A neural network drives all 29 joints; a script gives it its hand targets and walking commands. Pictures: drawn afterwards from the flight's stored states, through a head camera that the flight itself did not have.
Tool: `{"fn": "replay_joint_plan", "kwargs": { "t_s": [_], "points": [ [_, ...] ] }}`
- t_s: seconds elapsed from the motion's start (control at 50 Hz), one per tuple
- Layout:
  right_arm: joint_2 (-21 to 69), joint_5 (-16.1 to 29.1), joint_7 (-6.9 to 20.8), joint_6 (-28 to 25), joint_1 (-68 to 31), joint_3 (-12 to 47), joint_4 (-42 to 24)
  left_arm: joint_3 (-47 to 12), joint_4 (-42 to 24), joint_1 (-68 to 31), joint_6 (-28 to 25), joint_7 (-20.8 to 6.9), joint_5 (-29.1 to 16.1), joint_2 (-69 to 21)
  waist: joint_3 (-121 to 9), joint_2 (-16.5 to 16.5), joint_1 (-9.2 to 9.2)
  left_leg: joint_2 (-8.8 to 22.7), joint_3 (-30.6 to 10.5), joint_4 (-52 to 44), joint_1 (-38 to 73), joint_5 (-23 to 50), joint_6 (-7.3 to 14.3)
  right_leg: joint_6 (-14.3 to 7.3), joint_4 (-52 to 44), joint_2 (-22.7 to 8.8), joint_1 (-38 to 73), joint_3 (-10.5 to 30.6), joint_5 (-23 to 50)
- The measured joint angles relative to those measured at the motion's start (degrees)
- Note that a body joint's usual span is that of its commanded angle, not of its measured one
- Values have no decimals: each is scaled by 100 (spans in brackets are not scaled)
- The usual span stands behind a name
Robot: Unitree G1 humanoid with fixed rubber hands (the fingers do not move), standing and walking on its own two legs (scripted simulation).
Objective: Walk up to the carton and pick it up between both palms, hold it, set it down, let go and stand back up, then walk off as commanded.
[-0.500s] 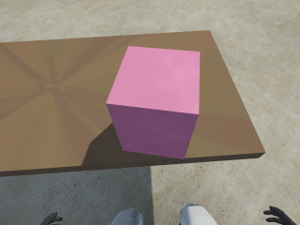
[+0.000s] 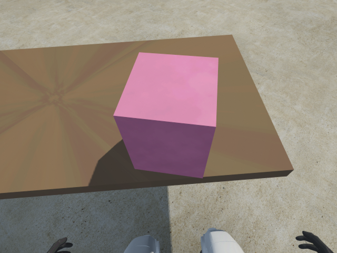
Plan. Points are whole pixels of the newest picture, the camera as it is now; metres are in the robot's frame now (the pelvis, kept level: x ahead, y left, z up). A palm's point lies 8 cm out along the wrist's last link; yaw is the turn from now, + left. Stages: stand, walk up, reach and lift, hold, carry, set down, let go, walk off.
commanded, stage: walk up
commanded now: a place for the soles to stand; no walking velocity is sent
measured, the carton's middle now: (172, 118) +0.43 +0.01 +0.03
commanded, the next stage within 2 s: reach and lift in 0.10 s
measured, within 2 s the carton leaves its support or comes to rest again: neither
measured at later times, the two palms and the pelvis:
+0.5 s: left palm (73, 223) +0.19 +0.26 -0.06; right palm (312, 246) +0.13 -0.29 -0.08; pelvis +0.00 -0.01 +0.01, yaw +0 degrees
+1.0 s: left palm (66, 223) +0.18 +0.26 -0.02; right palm (298, 227) +0.16 -0.24 -0.01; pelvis +0.00 +0.00 +0.04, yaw +0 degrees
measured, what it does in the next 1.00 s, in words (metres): stands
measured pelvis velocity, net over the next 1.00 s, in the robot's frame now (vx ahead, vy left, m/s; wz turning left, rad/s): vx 0.00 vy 0.00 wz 0.00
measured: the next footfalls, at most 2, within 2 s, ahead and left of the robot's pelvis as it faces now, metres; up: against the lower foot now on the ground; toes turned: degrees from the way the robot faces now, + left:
none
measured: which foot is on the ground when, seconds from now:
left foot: down 0.00-1.00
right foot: down 0.00-1.00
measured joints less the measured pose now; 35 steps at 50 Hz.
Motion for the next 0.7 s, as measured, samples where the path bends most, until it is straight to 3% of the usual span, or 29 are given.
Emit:
{"fn": "replay_joint_plan", "kwargs": {
  "t_s": [0.12,0.22,0.3,0.36,0.52,0.7],
  "points": [
    [0,0,0,23,0,0,1,0,0,0,0,0,0,-17,-1,0,0,15,0,0,4,4,-12,-20,0,16,1,1,4],
    [175,-704,323,-1005,-598,-285,1013,-3,-773,-392,1861,27,89,-174,36,1,0,14,-1,71,-97,5,-60,-82,95,12,-113,0,0],
    [308,-639,336,-1336,-839,-350,1030,-3,-1655,-726,2421,27,132,-460,59,0,0,14,-3,84,-100,13,-60,-27,119,9,-120,0,-1],
    [427,-493,248,-1357,-870,-351,1033,-2,-1994,-915,2493,27,158,-600,58,-3,-1,14,-3,58,-66,23,-65,-14,106,9,-92,0,-1],
    [866,-300,-8,-1347,-869,-349,1018,70,-2007,-961,2488,16,171,-581,54,-116,-1,12,9,-451,408,219,-109,-17,-349,25,359,0,160],
    [1161,-158,-174,-1342,-870,-350,632,85,-1960,-934,2104,-85,170,-555,54,-187,-1,-10,29,-1268,951,633,-111,-3,-1238,33,944,0,607]
  ]
}}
